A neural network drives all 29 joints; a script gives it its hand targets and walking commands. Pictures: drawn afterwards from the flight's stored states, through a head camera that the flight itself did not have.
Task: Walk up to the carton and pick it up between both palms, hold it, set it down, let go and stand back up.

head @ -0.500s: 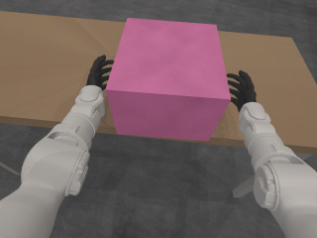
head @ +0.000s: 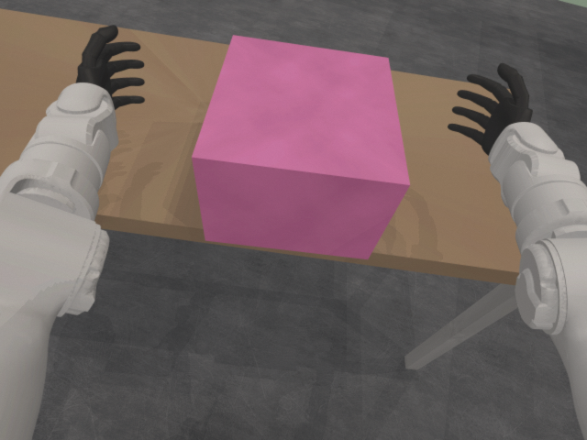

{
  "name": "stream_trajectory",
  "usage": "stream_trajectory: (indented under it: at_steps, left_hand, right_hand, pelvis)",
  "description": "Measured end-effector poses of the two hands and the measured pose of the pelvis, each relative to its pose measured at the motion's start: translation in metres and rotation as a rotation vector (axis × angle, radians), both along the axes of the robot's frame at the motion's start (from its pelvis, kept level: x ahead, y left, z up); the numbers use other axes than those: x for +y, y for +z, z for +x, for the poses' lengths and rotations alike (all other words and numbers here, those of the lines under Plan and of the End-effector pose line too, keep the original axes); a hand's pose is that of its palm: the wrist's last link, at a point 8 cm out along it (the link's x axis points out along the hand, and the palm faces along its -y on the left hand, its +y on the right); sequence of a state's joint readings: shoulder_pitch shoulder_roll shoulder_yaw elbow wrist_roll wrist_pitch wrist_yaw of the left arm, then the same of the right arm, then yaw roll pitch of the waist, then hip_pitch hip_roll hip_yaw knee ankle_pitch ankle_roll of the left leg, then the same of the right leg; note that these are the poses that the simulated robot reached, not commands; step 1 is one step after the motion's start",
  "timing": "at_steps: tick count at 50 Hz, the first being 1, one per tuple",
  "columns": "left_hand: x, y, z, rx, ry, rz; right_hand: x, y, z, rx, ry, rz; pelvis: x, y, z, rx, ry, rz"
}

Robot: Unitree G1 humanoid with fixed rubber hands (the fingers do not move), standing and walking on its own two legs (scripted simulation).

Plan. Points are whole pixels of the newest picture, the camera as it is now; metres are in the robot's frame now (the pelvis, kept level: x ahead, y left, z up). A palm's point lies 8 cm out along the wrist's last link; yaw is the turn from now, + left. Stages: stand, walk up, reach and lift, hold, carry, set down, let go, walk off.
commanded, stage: set down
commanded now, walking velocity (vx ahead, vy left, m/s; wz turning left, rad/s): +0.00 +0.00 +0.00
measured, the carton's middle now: (299, 146) +0.57 -0.03 +0.06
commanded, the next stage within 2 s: none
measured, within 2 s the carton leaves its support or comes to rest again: neither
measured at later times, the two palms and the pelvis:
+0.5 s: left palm (130, 157) +0.47 +0.19 +0.12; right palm (480, 187) +0.43 -0.25 +0.13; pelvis -0.01 +0.00 +0.01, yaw -1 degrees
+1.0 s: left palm (109, 204) +0.41 +0.21 +0.10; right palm (482, 226) +0.38 -0.25 +0.11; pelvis -0.01 +0.01 +0.02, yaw -1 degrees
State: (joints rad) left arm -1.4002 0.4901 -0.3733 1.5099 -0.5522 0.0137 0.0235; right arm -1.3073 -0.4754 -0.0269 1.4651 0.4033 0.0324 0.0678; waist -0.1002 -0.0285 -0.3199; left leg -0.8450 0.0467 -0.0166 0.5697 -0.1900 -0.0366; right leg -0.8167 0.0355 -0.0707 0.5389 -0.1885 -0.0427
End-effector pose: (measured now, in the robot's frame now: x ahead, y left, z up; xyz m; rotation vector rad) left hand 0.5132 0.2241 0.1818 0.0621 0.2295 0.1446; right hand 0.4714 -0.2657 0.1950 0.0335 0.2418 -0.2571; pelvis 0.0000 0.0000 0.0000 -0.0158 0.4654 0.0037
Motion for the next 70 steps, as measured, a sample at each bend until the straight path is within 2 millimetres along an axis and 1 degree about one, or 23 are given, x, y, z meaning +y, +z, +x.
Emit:
stream_trajectory:
  at_steps: [6, 11, 17, 21, 25, 32, 37, 42, 54, 70]
  left_hand:
    - [-0.007, -0.012, -0.007, 0.01, -0.038, 0.008]
    - [-0.018, -0.032, -0.017, 0.034, -0.077, 0.011]
    - [-0.027, -0.054, -0.032, 0.057, -0.092, -0.001]
    - [-0.031, -0.059, -0.039, 0.064, -0.092, -0.01]
    - [-0.032, -0.058, -0.045, 0.063, -0.095, -0.015]
    - [-0.029, -0.049, -0.056, 0.06, -0.103, -0.017]
    - [-0.025, -0.05, -0.066, 0.062, -0.11, -0.016]
    - [-0.021, -0.059, -0.079, 0.069, -0.116, -0.019]
    - [-0.011, -0.086, -0.114, 0.099, -0.123, -0.039]
    - [-0.002, -0.099, -0.16, 0.105, -0.13, -0.039]
  right_hand:
    - [0.003, -0.014, -0.002, 0.0, 0.009, 0.001]
    - [0.007, -0.032, -0.008, 0.01, 0.019, -0.006]
    - [0.012, -0.053, -0.021, 0.015, 0.03, -0.006]
    - [0.012, -0.061, -0.03, 0.019, 0.029, -0.007]
    - [0.011, -0.062, -0.039, 0.021, 0.025, -0.009]
    - [0.009, -0.058, -0.052, 0.022, 0.023, -0.012]
    - [0.01, -0.059, -0.06, 0.024, 0.029, -0.014]
    - [0.012, -0.065, -0.07, 0.026, 0.038, -0.01]
    - [0.017, -0.09, -0.098, 0.025, 0.047, 0.01]
    - [0.018, -0.107, -0.145, 0.018, 0.049, 0.007]
  pelvis:
    - [-0.004, 0.0, -0.003, -0.011, 0.007, 0.001]
    - [-0.006, 0.003, -0.007, -0.03, 0.007, 0.005]
    - [-0.004, 0.004, -0.01, -0.041, -0.001, 0.007]
    - [-0.002, 0.005, -0.013, -0.053, -0.008, 0.008]
    - [0.0, 0.007, -0.014, -0.075, -0.014, 0.008]
    - [0.004, 0.011, -0.015, -0.132, -0.022, 0.008]
    - [0.006, 0.014, -0.014, -0.177, -0.025, 0.007]
    - [0.008, 0.017, -0.012, -0.214, -0.026, 0.006]
    - [0.01, 0.023, -0.004, -0.288, -0.028, 0.003]
    - [0.011, 0.028, 0.014, -0.395, -0.027, 0.007]
